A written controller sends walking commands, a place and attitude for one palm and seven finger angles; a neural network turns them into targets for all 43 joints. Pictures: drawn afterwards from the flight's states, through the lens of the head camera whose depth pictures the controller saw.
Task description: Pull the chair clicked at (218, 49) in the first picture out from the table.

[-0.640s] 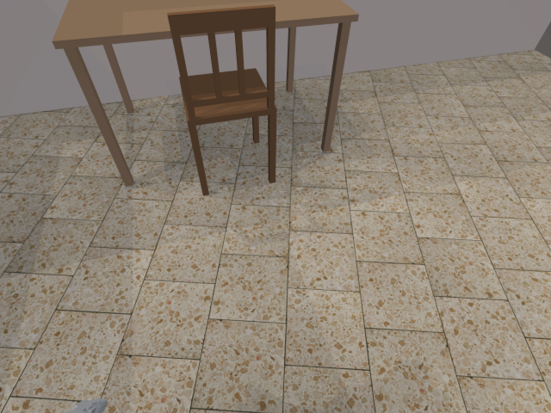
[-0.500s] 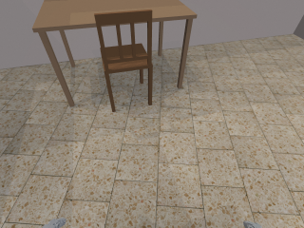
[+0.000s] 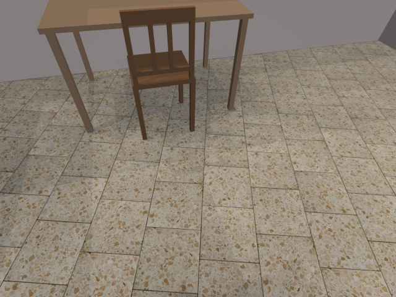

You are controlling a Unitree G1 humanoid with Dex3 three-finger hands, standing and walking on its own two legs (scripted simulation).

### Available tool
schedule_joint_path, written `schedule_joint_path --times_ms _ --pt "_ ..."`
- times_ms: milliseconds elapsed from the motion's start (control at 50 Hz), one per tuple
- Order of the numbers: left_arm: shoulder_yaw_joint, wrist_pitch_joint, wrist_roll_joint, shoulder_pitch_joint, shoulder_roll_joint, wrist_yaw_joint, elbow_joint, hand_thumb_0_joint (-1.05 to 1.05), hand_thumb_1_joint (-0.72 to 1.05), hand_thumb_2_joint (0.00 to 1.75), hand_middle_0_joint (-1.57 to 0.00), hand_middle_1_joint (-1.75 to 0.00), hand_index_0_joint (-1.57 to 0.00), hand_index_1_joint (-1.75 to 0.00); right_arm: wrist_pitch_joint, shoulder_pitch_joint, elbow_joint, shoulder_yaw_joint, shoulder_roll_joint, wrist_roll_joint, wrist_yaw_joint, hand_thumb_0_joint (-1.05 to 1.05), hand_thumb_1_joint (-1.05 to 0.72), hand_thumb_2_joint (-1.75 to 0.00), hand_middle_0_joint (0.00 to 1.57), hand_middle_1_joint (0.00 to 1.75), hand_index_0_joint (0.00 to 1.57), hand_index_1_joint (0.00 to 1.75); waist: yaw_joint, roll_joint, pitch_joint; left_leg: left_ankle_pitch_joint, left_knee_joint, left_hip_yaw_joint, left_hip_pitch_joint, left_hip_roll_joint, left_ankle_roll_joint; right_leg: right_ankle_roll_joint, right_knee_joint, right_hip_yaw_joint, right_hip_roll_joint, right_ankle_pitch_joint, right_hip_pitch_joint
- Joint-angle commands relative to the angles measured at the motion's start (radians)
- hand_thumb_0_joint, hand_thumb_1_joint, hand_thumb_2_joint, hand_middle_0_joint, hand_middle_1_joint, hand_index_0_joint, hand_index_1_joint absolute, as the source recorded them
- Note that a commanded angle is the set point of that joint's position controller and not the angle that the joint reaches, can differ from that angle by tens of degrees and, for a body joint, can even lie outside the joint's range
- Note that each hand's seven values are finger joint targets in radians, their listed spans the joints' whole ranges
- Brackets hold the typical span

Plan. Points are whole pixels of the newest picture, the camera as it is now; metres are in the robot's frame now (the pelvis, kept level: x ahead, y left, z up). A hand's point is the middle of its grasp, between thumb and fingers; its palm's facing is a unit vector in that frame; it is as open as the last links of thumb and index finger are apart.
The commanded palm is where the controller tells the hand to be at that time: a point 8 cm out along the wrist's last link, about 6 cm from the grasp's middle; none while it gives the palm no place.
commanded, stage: stand and wait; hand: left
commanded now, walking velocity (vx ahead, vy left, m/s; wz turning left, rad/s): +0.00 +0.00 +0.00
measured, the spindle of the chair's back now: (152, 48) +1.30 +0.32 -0.12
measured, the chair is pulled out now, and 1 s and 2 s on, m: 0.00 0.00 0.00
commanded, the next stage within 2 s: look at it before walking up in 0.22 s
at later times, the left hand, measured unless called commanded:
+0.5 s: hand out of the picture +0.07 +0.25 -0.16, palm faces -0.03 -0.95 -0.32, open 7.4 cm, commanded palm none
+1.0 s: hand out of the picture +0.06 +0.25 -0.16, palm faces -0.02 -0.95 -0.32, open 7.4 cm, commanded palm none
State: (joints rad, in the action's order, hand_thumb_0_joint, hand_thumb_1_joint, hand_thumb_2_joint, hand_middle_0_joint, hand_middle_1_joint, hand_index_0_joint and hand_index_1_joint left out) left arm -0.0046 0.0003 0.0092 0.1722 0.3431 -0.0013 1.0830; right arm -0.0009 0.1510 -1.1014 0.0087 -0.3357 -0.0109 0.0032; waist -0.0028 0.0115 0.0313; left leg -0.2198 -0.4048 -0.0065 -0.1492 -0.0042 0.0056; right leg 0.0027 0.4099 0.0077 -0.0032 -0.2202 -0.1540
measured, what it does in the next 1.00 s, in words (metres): stands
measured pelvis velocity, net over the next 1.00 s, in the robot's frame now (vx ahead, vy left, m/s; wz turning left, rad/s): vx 0.01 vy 0.00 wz -0.01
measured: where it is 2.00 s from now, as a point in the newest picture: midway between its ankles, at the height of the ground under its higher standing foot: (203, 276)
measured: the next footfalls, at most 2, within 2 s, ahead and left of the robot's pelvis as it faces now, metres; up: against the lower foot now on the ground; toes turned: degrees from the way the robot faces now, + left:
left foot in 1.66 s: +0.41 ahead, +0.08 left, +0.00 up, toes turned -2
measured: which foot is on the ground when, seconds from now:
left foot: down 0.00-1.00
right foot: down 0.00-1.00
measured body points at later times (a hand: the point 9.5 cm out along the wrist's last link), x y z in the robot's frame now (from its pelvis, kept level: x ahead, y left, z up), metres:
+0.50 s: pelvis +0.00 +0.00 +0.00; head +0.00 +0.01 +0.45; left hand +0.07 +0.30 -0.13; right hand +0.07 -0.29 -0.13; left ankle +0.00 +0.12 -0.74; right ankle +0.00 -0.12 -0.74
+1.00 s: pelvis +0.01 +0.00 +0.00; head +0.00 +0.01 +0.45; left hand +0.07 +0.30 -0.14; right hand +0.08 -0.28 -0.13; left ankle +0.00 +0.12 -0.74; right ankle +0.00 -0.12 -0.74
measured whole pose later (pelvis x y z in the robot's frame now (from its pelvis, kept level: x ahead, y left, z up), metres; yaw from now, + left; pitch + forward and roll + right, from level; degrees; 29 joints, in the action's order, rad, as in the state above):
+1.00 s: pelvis +0.01 +0.00 +0.00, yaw -1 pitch -2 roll +0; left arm 0.00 0.00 0.01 0.18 0.33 0.01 1.09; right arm 0.00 0.13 -1.11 0.01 -0.31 -0.02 0.00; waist -0.01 0.01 0.01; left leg -0.22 -0.39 0.01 -0.14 0.00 0.00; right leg 0.01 0.39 0.02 0.00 -0.22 -0.15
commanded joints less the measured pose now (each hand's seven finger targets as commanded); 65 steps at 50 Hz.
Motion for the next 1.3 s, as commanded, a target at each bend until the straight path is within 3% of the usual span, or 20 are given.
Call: schedule_joint_path --times_ms 0,880,900,920,980,1040,1140,1200,1220,1240,1260,1280 --pt "0.034 -0.024 -0.001 -0.058 0.196 0.014 -0.066 0.00 0.90 0.90 -0.20 -0.30 -0.20 -0.30 0.029 -0.070 0.063 -0.040 -0.195 0.000 0.008 0.00 -0.90 -0.90 0.20 0.30 0.20 0.30 0.000 -0.016 -0.031 0.073 0.081 -0.095 -0.024 -0.103 -0.035 -0.034 -0.089 0.104 -0.109 0.039 -0.012" --pt "0.033 -0.029 0.002 -0.053 0.196 0.014 -0.056 0.00 0.90 0.90 -0.20 -0.30 -0.20 -0.30 0.035 -0.077 0.054 -0.040 -0.201 0.003 0.009 0.00 -0.90 -0.90 0.20 0.30 0.20 0.30 0.000 -0.016 -0.062 0.171 0.100 -0.099 0.024 -0.114 -0.034 -0.027 -0.092 0.094 -0.113 0.151 0.021" --pt "0.018 -0.020 0.000 -0.012 0.115 0.017 -0.037 0.00 0.90 0.90 -0.20 -0.30 -0.20 -0.30 0.027 -0.046 0.036 -0.021 -0.120 -0.001 0.006 0.00 -0.90 -0.90 0.20 0.30 0.20 0.30 -0.002 -0.013 -0.081 0.128 0.092 -0.081 0.035 -0.114 -0.024 -0.017 -0.094 0.089 -0.112 0.101 0.027" --pt "0.007 -0.008 0.002 0.022 0.072 0.018 -0.021 0.00 0.90 0.90 -0.20 -0.30 -0.20 -0.30 0.017 -0.010 0.023 -0.011 -0.073 -0.005 0.004 0.00 -0.90 -0.90 0.20 0.30 0.20 0.30 -0.001 -0.001 -0.068 0.021 0.078 -0.064 0.027 -0.105 -0.015 -0.014 -0.090 0.094 -0.102 -0.019 0.007" --pt "0.020 0.007 0.012 0.064 0.075 0.003 -0.024 0.00 0.90 0.90 -0.20 -0.30 -0.20 -0.30 0.006 0.031 0.022 -0.022 -0.071 -0.014 -0.001 0.00 -0.90 -0.90 0.20 0.30 0.20 0.30 -0.005 0.013 0.060 -0.315 0.070 -0.060 -0.093 -0.089 -0.027 -0.039 -0.094 0.138 -0.079 -0.319 -0.088" --pt "0.032 0.002 0.013 0.117 0.064 -0.007 -0.039 0.00 0.90 0.90 -0.20 -0.30 -0.20 -0.30 0.014 0.058 0.038 -0.033 -0.073 -0.014 -0.001 0.00 -0.90 -0.90 0.20 0.30 0.20 0.30 -0.012 0.013 0.105 -0.360 0.023 -0.058 -0.122 -0.102 -0.045 -0.069 -0.061 0.164 -0.064 -0.351 -0.138" --pt "0.051 -0.021 0.012 0.178 0.018 -0.008 -0.051 0.00 0.90 0.90 -0.20 -0.30 -0.20 -0.30 0.043 0.133 0.045 -0.051 -0.047 -0.006 0.005 0.00 -0.90 -0.90 0.20 0.30 0.20 0.30 0.000 -0.033 0.093 -0.257 -0.043 -0.075 -0.077 -0.146 -0.078 -0.094 0.077 0.163 -0.034 -0.209 -0.179" --pt "0.056 -0.040 0.010 0.205 -0.035 -0.005 -0.053 0.00 0.90 0.90 -0.20 -0.30 -0.20 -0.30 0.061 0.216 0.027 -0.066 -0.045 -0.006 0.016 0.00 -0.90 -0.90 0.20 0.30 0.20 0.30 0.014 -0.127 0.047 -0.039 -0.043 -0.137 0.043 -0.230 -0.126 -0.080 0.279 0.070 0.014 -0.010 -0.234" --pt "0.054 -0.047 0.010 0.191 -0.056 -0.005 -0.061 0.00 0.90 0.90 -0.20 -0.30 -0.20 -0.30 0.064 0.249 0.015 -0.070 -0.045 -0.006 0.020 0.00 -0.90 -0.90 0.20 0.30 0.20 0.30 0.025 -0.163 0.046 0.061 -0.031 -0.159 0.101 -0.260 -0.146 -0.073 0.333 0.029 0.029 -0.014 -0.283" --pt "0.051 -0.052 0.008 0.163 -0.072 -0.006 -0.071 0.00 0.90 0.90 -0.20 -0.30 -0.20 -0.30 0.065 0.274 0.002 -0.073 -0.039 -0.007 0.022 0.00 -0.90 -0.90 0.20 0.30 0.20 0.30 0.036 -0.184 0.066 0.176 -0.027 -0.175 0.162 -0.292 -0.165 -0.064 0.347 -0.006 0.033 -0.112 -0.354" --pt "0.052 -0.056 0.009 0.139 -0.085 -0.006 -0.077 0.00 0.90 0.90 -0.20 -0.30 -0.20 -0.30 0.062 0.290 -0.012 -0.072 -0.025 -0.009 0.023 0.00 -0.90 -0.90 0.20 0.30 0.20 0.30 0.039 -0.191 0.100 0.271 -0.041 -0.155 0.167 -0.313 -0.169 -0.057 0.314 -0.045 0.020 -0.212 -0.368" --pt "0.056 -0.059 0.011 0.155 -0.096 -0.008 -0.070 0.00 0.90 0.90 -0.20 -0.30 -0.20 -0.30 0.061 0.282 -0.016 -0.069 -0.008 -0.011 0.023 0.00 -0.90 -0.90 0.20 0.30 0.20 0.30 0.018 -0.159 0.110 0.351 -0.105 -0.092 0.105 -0.295 -0.147 -0.063 0.232 -0.069 0.015 -0.217 -0.274"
